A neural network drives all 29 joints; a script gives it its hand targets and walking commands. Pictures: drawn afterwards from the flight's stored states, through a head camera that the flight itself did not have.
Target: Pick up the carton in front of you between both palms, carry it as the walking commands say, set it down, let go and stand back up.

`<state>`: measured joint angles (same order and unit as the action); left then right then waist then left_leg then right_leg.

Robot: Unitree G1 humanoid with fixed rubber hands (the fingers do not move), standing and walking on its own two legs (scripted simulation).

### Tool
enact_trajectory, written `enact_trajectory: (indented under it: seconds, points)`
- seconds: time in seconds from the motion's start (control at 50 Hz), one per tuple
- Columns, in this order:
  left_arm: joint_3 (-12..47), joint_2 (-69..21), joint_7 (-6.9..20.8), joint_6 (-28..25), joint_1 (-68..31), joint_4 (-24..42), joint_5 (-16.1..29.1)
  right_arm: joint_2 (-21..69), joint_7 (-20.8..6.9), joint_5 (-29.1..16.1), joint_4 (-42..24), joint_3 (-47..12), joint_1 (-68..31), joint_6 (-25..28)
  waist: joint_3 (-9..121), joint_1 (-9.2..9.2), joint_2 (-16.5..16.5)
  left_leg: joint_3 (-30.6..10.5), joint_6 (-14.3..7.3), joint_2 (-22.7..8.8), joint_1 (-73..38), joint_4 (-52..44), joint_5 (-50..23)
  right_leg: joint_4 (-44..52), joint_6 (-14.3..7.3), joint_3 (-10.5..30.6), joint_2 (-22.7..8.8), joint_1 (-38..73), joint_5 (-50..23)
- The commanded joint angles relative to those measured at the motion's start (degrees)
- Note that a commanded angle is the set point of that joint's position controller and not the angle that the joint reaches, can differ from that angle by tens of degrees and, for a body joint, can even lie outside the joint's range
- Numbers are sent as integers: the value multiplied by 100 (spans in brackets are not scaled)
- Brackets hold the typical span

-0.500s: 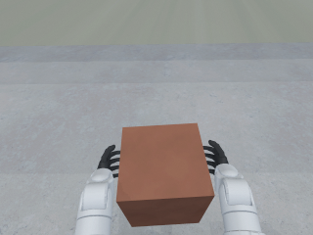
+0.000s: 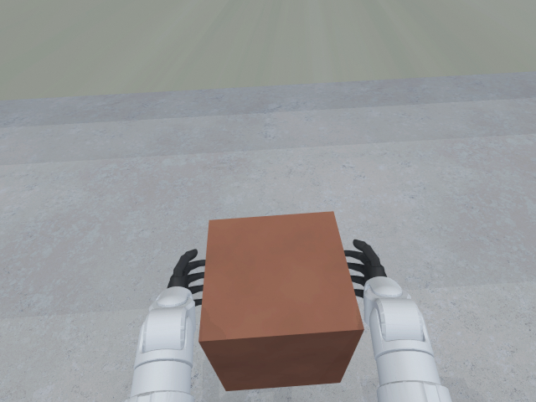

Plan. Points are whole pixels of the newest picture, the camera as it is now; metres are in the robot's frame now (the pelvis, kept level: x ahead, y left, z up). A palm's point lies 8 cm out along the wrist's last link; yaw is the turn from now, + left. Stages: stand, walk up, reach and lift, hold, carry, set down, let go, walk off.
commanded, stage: hold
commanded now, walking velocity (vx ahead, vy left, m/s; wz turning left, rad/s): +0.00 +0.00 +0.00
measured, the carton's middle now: (277, 305) +0.31 +0.00 -0.04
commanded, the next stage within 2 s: set down in 0.02 s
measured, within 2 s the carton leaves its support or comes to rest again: neither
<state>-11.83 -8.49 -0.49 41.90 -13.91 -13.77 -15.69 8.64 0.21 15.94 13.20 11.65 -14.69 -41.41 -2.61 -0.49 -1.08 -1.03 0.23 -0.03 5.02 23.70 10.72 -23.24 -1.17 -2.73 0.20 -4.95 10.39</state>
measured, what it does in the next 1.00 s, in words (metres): lowers itself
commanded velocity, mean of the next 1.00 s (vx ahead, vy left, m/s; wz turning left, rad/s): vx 0.00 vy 0.00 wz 0.00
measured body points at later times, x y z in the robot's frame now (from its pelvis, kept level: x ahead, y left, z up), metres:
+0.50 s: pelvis -0.02 +0.01 -0.03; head +0.07 +0.01 +0.41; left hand +0.35 +0.17 -0.06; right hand +0.36 -0.13 -0.05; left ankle +0.04 +0.12 -0.74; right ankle +0.04 -0.10 -0.74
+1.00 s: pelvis -0.02 +0.02 -0.15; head +0.20 +0.02 +0.25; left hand +0.41 +0.18 -0.23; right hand +0.41 -0.13 -0.22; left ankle +0.04 +0.12 -0.74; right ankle +0.04 -0.10 -0.74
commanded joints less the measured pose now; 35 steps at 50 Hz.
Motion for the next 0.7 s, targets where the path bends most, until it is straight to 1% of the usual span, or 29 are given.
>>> enact_trajectory:
  seconds: [0.0,0.04,0.08,0.12,0.16,0.18,0.22,0.28,0.32,0.36,0.4,0.44,0.46,0.5,0.54,0.6,0.64,0.68]
  points:
    - [2799,-5463,1441,-293,-2899,71,1362,5422,-1512,-1418,51,-2888,-2741,170,1139,66,153,-468,-220,414,408,-522,372,418,42,783,250,587,212]
    - [2722,-5548,1479,-297,-3142,-82,1338,5433,-1576,-1386,204,-2782,-2975,187,1073,63,81,-473,-214,386,425,-533,556,391,14,744,270,494,419]
    - [2458,-5592,1507,-336,-3552,-458,1210,5377,-1659,-1267,558,-2471,-3443,262,901,61,-33,-491,-222,330,550,-537,993,293,-26,676,302,331,817]
    - [1981,-5569,1531,-462,-4053,-1070,986,5293,-1740,-1052,1092,-1976,-4065,407,653,51,-107,-532,-257,271,833,-477,1602,108,-66,628,339,142,1318]
    - [1380,-5449,1534,-679,-4560,-1745,681,5156,-1765,-724,1722,-1355,-4589,633,548,20,-111,-547,-287,247,975,-319,1966,-84,-104,640,337,-59,1613]
    - [1091,-5311,1501,-803,-4790,-1977,505,5034,-1729,-538,1984,-1032,-4781,750,515,0,-92,-522,-270,256,1016,-204,1983,-159,-114,639,332,-213,1656]
    - [655,-4983,1370,-995,-5065,-2258,167,4810,-1563,-196,2338,-521,-4966,937,490,-18,-14,-470,-242,300,1018,100,1832,-305,-110,635,322,-586,1645]
    - [-86,-4348,1157,-1218,-5026,-2482,-319,4337,-1283,290,2709,197,-4872,1122,398,64,108,-377,-229,360,1258,474,1578,-513,-91,609,357,-1044,1690]
    - [-492,-3946,1044,-1394,-4790,-2574,-620,3991,-1140,551,2803,528,-4633,1315,448,90,150,-369,-212,406,1560,656,1262,-737,-57,562,401,-1425,1344]
    - [-646,-3632,949,-1674,-4622,-2587,-772,3727,-1017,712,2784,668,-4397,1604,717,79,106,-353,-195,450,1938,921,771,-1060,-33,556,464,-1815,806]
    - [-564,-3512,912,-2062,-4529,-2540,-769,3610,-934,744,2650,587,-4278,2015,1173,42,69,-323,-141,503,2302,1225,160,-1369,23,552,545,-2123,204]
    - [-121,-3790,967,-2534,-4618,-2442,-548,3860,-903,579,2557,232,-4283,2534,1848,-32,28,-307,-59,597,2497,1586,-458,-1695,81,567,621,-2392,-441]
    - [239,-3999,1017,-2786,-4736,-2355,-348,4073,-903,412,2489,-45,-4371,2800,2273,-72,28,-315,-17,632,2561,1794,-749,-1882,110,574,655,-2521,-724]
    - [971,-4372,1063,-3217,-4942,-2249,49,4490,-893,10,2305,-722,-4643,3243,3330,-87,51,-323,52,684,2658,2246,-1325,-2289,151,582,725,-2747,-1205]
    - [1504,-4596,1032,-3487,-5030,-2251,322,4704,-853,-390,2061,-1413,-4978,3517,4457,-23,37,-309,104,724,2814,2674,-1753,-2705,178,612,763,-2912,-1617]
    - [2139,-4681,940,-3612,-5143,-1956,569,4842,-789,-762,1716,-2202,-5203,3623,6000,125,-32,-280,143,730,3024,3199,-1953,-3267,231,620,774,-3086,-1903]
    - [2361,-4658,921,-3579,-5221,-1755,650,4869,-772,-817,1625,-2396,-5184,3554,6471,142,-17,-253,149,747,3266,3418,-1738,-3521,258,562,785,-3358,-1735]
    - [2409,-4696,977,-3474,-5350,-1677,708,4982,-770,-814,1600,-2419,-5194,3426,6542,126,38,-196,145,777,3667,3572,-1266,-3695,271,518,804,-3705,-1331]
